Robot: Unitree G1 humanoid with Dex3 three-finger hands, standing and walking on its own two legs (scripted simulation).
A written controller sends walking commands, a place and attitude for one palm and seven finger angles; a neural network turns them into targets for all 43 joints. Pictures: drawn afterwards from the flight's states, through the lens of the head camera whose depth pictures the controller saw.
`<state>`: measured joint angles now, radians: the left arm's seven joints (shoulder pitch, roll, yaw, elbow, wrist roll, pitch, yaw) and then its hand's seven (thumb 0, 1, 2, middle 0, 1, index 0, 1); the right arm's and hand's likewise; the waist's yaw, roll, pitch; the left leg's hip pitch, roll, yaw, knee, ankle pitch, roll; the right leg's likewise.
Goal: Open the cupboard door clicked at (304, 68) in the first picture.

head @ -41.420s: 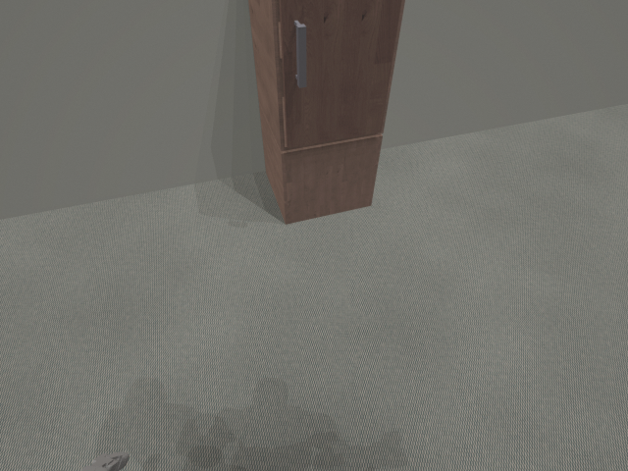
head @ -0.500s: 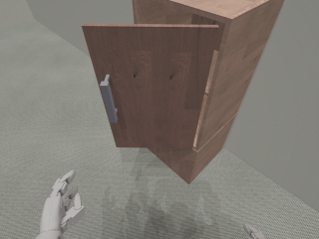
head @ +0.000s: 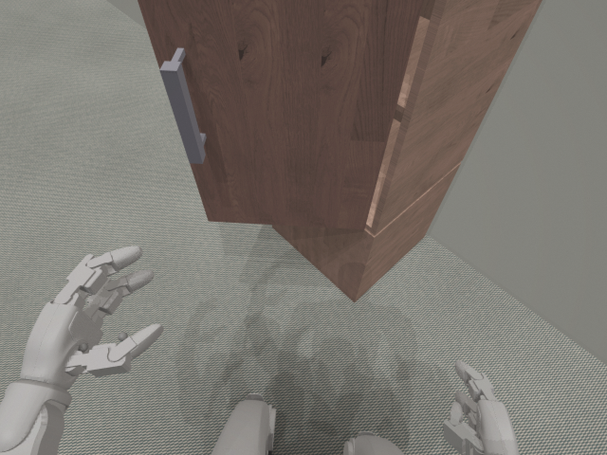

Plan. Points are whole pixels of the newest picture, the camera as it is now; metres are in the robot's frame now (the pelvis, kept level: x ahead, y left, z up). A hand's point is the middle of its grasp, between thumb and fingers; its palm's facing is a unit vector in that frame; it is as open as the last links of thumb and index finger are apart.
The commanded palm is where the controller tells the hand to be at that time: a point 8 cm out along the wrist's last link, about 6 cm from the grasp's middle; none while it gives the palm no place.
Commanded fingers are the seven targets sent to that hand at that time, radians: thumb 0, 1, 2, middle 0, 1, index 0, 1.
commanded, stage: raise the hand with hooked fingers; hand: left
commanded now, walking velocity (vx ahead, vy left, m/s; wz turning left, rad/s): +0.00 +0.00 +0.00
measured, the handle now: (189, 109) +0.60 +0.24 +0.09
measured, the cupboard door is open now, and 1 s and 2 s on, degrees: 44 44 44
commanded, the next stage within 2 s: move the hooked fingers beside the handle in 1.42 s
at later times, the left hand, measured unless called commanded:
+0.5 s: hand (75, 290) +0.27 +0.28 +0.09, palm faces +0.05 -1.00 -0.05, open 13.1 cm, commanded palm +0.25 +0.33 +0.10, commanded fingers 0.00 -0.50 0.30 -0.30 -1.20 -0.30 -1.20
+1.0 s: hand (59, 246) +0.31 +0.31 +0.12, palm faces +0.04 -1.00 -0.02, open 14.0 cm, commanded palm +0.28 +0.35 +0.12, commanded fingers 0.00 -0.50 0.30 -0.30 -1.20 -0.30 -1.20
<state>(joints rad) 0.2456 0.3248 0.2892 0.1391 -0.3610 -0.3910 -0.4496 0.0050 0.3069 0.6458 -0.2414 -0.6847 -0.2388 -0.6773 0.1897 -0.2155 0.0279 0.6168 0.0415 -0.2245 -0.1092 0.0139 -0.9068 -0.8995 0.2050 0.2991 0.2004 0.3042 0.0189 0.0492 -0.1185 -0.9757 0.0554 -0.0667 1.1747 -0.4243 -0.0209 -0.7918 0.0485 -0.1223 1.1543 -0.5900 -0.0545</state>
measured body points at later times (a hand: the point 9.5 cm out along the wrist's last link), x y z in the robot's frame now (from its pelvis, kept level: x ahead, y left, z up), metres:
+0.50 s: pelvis +0.01 +0.04 +0.03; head +0.07 +0.06 +0.47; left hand +0.26 +0.34 +0.10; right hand +0.18 -0.21 -0.04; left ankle +0.08 +0.13 -0.64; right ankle -0.01 -0.09 -0.64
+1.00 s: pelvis +0.01 +0.03 +0.05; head +0.06 +0.04 +0.49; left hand +0.30 +0.36 +0.12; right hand +0.16 -0.22 -0.04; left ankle +0.08 +0.13 -0.64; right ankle -0.01 -0.09 -0.64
